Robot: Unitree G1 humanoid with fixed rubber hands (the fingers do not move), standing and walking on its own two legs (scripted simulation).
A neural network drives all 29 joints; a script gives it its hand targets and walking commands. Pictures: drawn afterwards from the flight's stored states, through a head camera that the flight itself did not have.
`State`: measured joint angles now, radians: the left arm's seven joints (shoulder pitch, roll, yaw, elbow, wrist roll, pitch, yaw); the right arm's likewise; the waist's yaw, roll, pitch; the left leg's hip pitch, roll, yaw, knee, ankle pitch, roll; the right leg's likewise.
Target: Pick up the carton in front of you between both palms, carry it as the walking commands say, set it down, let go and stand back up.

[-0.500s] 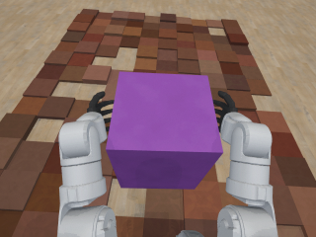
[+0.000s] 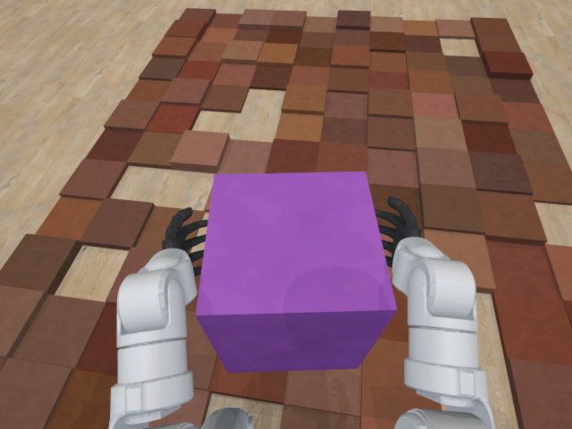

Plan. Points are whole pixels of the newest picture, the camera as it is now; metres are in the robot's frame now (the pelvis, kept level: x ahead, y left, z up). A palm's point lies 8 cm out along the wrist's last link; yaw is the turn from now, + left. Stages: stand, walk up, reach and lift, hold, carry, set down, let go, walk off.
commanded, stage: carry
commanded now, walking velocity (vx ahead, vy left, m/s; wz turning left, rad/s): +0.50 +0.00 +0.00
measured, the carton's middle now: (291, 279) +0.32 +0.00 -0.01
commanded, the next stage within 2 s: none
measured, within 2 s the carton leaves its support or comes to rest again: neither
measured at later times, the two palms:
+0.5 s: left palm (222, 76) +0.69 +0.12 +0.10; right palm (385, 80) +0.65 -0.17 +0.10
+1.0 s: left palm out of the picture +1.02 +0.08 +0.11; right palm out of the picture +1.01 -0.22 +0.10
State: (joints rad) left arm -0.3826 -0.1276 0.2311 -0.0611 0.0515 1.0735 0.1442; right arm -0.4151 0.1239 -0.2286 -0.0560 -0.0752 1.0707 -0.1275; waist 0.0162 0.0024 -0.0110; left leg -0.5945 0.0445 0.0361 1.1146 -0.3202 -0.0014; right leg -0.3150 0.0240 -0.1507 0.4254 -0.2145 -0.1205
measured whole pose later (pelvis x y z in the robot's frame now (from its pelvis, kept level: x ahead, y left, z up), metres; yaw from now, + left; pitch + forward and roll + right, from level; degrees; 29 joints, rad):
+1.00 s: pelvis +0.69 -0.06 -0.01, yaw -1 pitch +4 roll +2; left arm -0.50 -0.10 0.22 -0.01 0.05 1.18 0.15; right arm -0.50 0.07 -0.24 -0.04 -0.04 1.18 -0.15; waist 0.02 0.00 -0.09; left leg -0.38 -0.02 0.04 1.26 -0.46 0.03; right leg -0.39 0.02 -0.16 0.54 -0.13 -0.13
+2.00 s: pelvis +1.34 -0.14 +0.02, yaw -1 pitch +5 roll +0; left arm -0.63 -0.06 0.22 -0.04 -0.01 1.21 0.19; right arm -0.57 0.10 -0.31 -0.14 -0.08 1.21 -0.13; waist 0.09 0.00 -0.06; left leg -0.61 0.03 0.04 0.82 -0.34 0.04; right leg -0.31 -0.01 -0.10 0.54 -0.32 -0.04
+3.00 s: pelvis +2.01 -0.16 -0.03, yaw -4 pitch +1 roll +3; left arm -0.09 -0.12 0.09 -0.53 0.04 1.28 0.13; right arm -0.12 0.13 -0.07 -0.52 -0.06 1.26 -0.13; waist -0.01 -0.04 -0.13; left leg -0.53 0.00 0.26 0.57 -0.05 0.09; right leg 0.09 -0.07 -0.13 0.55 -0.49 0.00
